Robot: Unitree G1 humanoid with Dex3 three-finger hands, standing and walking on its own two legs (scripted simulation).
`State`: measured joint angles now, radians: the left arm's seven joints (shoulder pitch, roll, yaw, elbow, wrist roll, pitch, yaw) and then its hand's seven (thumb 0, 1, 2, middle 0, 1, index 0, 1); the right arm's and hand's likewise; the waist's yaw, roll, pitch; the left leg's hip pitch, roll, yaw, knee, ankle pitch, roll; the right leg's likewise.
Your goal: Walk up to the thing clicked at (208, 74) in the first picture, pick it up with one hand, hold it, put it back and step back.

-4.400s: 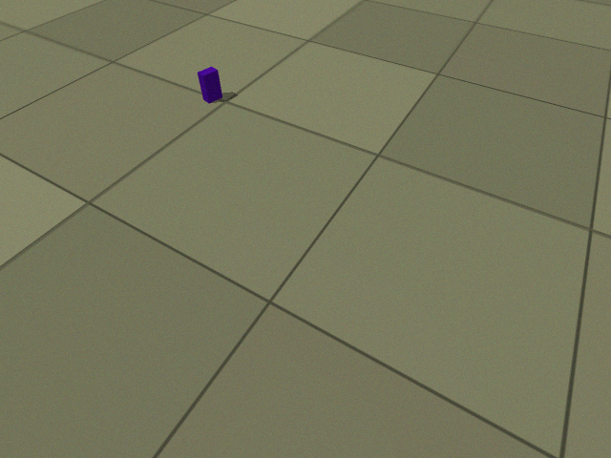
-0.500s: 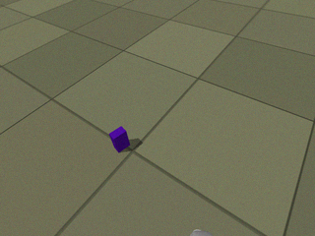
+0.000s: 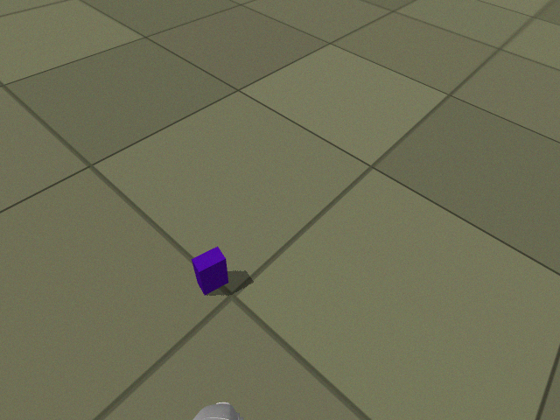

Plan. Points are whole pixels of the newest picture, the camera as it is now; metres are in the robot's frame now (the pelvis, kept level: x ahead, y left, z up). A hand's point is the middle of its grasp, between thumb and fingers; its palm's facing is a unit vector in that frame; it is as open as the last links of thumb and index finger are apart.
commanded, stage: walk up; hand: left
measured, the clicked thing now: (211, 271) +0.70 +0.25 -0.66
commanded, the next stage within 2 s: none
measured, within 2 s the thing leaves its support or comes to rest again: neither
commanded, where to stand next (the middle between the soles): +0.33 -0.02 m, yaw -1 degrees
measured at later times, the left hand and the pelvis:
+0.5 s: hand (128, 372) +0.20 +0.25 -0.11, palm faces -0.04 -0.89 -0.45, open 7.4 cm; pelvis +0.14 -0.04 +0.00, yaw -1 degrees
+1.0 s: hand (146, 330) +0.28 +0.26 -0.16, palm faces -0.03 -0.94 -0.34, open 7.4 cm; pelvis +0.23 +0.00 +0.00, yaw +0 degrees
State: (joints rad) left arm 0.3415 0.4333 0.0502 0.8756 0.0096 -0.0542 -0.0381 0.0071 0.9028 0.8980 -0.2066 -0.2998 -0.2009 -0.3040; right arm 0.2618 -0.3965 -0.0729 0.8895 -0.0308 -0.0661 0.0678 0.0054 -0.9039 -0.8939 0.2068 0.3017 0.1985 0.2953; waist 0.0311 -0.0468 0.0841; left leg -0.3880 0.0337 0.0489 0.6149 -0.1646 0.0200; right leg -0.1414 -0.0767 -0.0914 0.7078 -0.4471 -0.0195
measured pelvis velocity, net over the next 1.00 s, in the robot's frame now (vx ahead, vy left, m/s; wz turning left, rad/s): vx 0.23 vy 0.00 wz -0.01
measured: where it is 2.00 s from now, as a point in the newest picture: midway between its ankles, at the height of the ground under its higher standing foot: (277, 406)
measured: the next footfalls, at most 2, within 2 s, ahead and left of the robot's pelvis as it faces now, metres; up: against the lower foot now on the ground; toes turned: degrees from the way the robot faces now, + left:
right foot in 0.42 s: +0.27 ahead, -0.14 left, +0.00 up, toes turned -3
left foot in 0.86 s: +0.36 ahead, +0.10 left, +0.00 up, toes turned +1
